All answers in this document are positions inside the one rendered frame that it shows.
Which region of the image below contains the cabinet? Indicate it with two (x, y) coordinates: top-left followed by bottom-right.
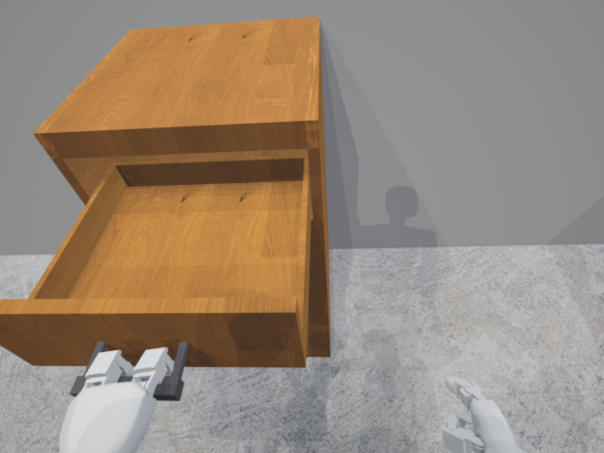
(33, 16), (330, 357)

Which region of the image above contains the drawer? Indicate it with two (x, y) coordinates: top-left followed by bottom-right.
(0, 155), (311, 368)

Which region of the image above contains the left robot hand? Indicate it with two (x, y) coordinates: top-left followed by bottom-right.
(59, 347), (175, 453)

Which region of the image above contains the right robot hand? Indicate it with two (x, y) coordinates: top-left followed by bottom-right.
(442, 376), (517, 453)

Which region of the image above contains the handle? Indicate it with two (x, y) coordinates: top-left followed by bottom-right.
(70, 342), (190, 401)

